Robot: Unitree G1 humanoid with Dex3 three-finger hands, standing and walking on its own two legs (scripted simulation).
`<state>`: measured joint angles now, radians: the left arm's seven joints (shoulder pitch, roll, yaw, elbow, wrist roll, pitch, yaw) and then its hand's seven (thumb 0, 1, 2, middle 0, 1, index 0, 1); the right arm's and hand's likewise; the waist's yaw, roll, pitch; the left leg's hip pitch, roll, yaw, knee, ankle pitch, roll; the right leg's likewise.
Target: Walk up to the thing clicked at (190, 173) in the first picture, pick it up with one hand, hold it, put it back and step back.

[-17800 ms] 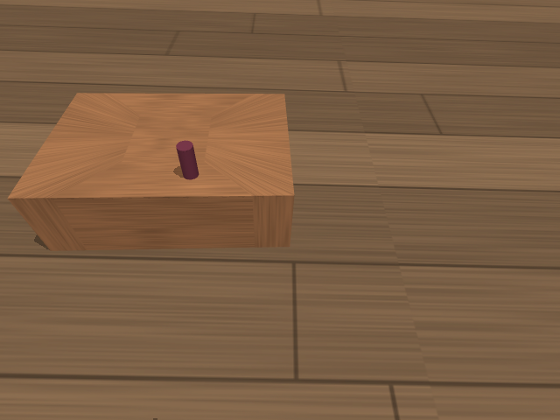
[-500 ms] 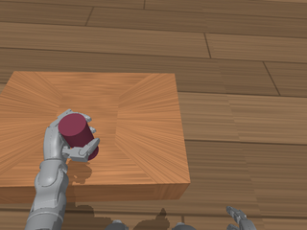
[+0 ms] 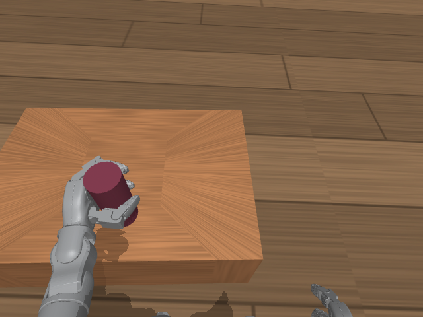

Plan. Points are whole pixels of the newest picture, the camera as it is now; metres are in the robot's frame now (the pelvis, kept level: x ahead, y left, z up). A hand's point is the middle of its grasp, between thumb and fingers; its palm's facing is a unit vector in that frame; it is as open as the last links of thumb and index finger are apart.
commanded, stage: hold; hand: left
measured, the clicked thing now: (114, 197) +0.34 +0.18 +0.04
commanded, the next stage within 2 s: none
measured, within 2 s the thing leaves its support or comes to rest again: neither
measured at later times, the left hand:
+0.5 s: hand (115, 198) +0.32 +0.17 +0.06, palm faces +0.09 -1.00 +0.01, open 8.4 cm
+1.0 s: hand (114, 196) +0.33 +0.17 +0.06, palm faces +0.09 -1.00 +0.01, open 8.4 cm
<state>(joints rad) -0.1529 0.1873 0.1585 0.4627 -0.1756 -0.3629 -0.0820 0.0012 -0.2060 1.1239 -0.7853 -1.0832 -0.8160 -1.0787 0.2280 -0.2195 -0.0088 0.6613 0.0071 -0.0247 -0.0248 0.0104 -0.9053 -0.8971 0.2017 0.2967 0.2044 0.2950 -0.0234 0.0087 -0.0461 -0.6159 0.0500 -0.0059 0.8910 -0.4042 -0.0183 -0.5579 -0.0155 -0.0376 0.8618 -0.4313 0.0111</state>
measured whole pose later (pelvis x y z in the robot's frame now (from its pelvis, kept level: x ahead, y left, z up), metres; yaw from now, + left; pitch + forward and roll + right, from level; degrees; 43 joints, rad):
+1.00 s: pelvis +0.00 +0.00 +0.01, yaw +0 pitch +6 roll -1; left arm -0.14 0.18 0.15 0.47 -0.18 -0.36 -0.09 0.00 -0.21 1.12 -0.78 -1.08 -0.82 -1.08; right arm 0.23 -0.22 -0.01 0.67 0.01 -0.03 -0.03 0.01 -0.91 -0.90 0.20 0.30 0.20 0.30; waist -0.02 0.01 -0.04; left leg -0.55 0.05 0.00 0.84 -0.38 -0.02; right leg -0.50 -0.02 -0.04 0.81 -0.41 0.01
